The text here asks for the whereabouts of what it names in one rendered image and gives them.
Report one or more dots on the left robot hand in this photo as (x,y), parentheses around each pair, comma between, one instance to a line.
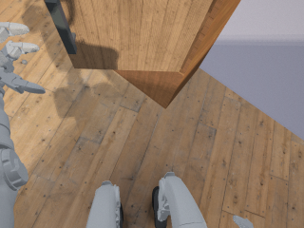
(11,52)

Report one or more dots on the handle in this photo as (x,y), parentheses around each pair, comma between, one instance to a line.
(58,16)

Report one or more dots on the cupboard door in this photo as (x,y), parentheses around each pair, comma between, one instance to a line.
(141,35)

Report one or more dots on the robot left upper arm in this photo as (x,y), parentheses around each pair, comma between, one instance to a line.
(13,175)

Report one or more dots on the robot right shin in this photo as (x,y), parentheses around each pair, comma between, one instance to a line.
(164,210)

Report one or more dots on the right robot hand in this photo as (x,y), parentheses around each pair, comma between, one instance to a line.
(242,222)

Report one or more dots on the robot left forearm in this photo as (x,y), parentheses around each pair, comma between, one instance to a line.
(5,141)

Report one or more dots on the right robot thigh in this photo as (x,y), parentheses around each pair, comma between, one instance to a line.
(184,211)

